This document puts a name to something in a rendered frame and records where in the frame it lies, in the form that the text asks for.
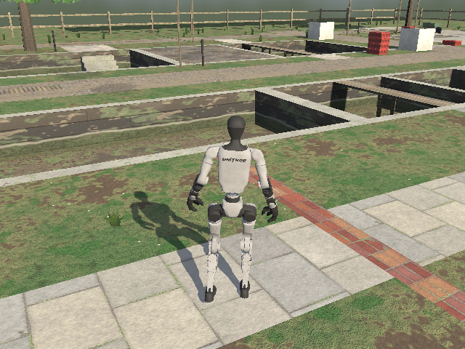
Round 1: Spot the robot left forearm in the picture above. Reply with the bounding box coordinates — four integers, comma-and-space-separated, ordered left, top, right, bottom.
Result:
189, 174, 203, 200

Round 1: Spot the robot right shin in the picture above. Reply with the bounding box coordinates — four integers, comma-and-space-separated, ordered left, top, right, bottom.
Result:
241, 240, 252, 289

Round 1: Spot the robot right hand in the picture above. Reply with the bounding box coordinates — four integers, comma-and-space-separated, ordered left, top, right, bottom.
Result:
262, 205, 278, 222

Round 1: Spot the right robot upper arm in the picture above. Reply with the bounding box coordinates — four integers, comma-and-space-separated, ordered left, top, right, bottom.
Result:
250, 148, 269, 189

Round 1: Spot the robot right forearm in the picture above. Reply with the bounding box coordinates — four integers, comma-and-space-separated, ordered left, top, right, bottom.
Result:
262, 178, 277, 209

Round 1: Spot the robot left hand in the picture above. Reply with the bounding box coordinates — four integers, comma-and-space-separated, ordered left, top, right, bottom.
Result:
187, 197, 203, 212

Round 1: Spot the left robot upper arm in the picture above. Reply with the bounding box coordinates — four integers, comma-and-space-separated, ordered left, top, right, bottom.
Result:
197, 146, 220, 185

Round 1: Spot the right robot thigh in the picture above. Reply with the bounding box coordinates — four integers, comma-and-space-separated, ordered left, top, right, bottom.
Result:
240, 203, 256, 252

